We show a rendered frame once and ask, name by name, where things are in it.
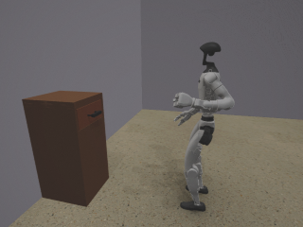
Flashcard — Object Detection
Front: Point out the robot right forearm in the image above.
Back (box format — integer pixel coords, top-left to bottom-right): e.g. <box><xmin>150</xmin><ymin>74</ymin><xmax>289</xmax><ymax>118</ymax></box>
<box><xmin>188</xmin><ymin>108</ymin><xmax>200</xmax><ymax>115</ymax></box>

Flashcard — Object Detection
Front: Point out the robot left forearm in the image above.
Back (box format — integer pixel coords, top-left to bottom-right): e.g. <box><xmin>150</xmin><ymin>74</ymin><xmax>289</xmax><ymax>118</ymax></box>
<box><xmin>190</xmin><ymin>97</ymin><xmax>234</xmax><ymax>112</ymax></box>

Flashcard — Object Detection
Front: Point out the left robot upper arm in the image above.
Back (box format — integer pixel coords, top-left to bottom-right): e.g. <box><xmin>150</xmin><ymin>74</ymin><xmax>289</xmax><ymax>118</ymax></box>
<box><xmin>204</xmin><ymin>72</ymin><xmax>235</xmax><ymax>111</ymax></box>

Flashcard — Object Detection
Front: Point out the handle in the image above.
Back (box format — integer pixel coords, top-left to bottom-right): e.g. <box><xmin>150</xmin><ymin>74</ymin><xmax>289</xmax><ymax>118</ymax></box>
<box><xmin>88</xmin><ymin>111</ymin><xmax>102</xmax><ymax>117</ymax></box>

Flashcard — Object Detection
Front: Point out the robot head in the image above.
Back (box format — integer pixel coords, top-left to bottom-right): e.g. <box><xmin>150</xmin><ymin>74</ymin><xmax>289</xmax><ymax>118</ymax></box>
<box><xmin>200</xmin><ymin>42</ymin><xmax>221</xmax><ymax>73</ymax></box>

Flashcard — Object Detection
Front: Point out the drawer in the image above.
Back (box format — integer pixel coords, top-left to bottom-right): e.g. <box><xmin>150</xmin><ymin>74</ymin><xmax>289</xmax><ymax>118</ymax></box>
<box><xmin>77</xmin><ymin>99</ymin><xmax>103</xmax><ymax>130</ymax></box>

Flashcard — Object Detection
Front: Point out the robot right hand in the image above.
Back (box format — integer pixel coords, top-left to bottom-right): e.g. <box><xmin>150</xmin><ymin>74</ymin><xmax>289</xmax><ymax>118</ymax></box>
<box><xmin>173</xmin><ymin>111</ymin><xmax>191</xmax><ymax>126</ymax></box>

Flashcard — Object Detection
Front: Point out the robot left hand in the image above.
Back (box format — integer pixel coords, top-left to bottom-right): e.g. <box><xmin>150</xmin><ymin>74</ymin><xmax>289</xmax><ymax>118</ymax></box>
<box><xmin>172</xmin><ymin>93</ymin><xmax>193</xmax><ymax>109</ymax></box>

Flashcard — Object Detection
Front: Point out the right robot thigh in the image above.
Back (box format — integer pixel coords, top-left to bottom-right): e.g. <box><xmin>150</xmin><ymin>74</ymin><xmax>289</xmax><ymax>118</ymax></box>
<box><xmin>188</xmin><ymin>120</ymin><xmax>202</xmax><ymax>164</ymax></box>

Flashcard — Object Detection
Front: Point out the cabinet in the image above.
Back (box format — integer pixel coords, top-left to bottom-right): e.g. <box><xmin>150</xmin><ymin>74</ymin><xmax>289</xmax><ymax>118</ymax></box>
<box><xmin>22</xmin><ymin>91</ymin><xmax>109</xmax><ymax>207</ymax></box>

